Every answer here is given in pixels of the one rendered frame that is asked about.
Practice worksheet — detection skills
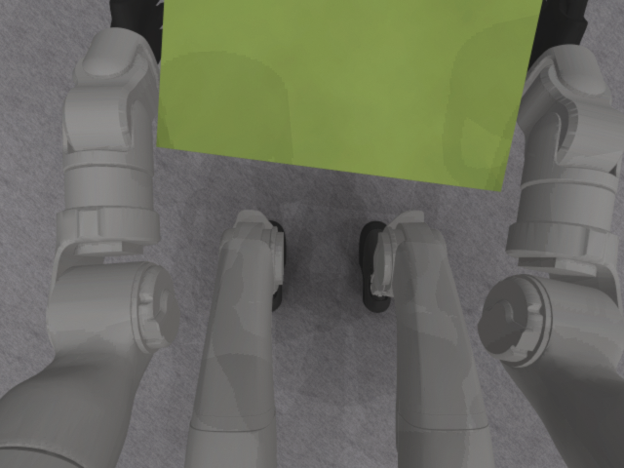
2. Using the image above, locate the robot left forearm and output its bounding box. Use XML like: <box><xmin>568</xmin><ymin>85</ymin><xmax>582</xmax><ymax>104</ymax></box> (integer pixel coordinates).
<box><xmin>46</xmin><ymin>27</ymin><xmax>161</xmax><ymax>349</ymax></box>

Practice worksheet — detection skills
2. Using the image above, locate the right robot hand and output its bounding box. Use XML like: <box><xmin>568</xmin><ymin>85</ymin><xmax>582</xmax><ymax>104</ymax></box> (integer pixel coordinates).
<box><xmin>527</xmin><ymin>0</ymin><xmax>588</xmax><ymax>71</ymax></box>

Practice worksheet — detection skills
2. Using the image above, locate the left robot thigh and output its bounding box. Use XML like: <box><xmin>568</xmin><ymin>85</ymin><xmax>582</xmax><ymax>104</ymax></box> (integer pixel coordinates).
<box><xmin>184</xmin><ymin>222</ymin><xmax>284</xmax><ymax>468</ymax></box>

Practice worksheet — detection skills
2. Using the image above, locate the robot right forearm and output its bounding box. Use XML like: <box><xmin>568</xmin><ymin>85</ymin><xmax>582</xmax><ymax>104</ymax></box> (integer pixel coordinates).
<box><xmin>505</xmin><ymin>44</ymin><xmax>624</xmax><ymax>322</ymax></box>

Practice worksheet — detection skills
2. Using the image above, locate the robot left upper arm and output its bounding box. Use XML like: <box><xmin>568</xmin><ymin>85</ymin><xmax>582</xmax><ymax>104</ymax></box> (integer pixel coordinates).
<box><xmin>0</xmin><ymin>261</ymin><xmax>180</xmax><ymax>468</ymax></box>

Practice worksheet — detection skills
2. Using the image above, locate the robot right foot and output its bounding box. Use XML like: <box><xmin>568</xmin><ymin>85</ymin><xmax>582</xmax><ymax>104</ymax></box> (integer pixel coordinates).
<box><xmin>359</xmin><ymin>221</ymin><xmax>391</xmax><ymax>313</ymax></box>

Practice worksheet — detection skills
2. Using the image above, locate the left robot hand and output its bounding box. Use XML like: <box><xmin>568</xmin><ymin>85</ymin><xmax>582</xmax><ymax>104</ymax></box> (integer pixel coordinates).
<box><xmin>109</xmin><ymin>0</ymin><xmax>164</xmax><ymax>64</ymax></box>

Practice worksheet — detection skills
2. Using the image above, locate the carton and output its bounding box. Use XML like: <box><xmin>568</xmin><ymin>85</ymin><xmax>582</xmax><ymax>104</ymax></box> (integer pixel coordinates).
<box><xmin>156</xmin><ymin>0</ymin><xmax>543</xmax><ymax>192</ymax></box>

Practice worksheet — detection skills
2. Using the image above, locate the robot right upper arm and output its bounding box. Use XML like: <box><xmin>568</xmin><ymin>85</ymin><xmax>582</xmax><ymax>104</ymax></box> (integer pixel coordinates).
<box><xmin>478</xmin><ymin>274</ymin><xmax>624</xmax><ymax>468</ymax></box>

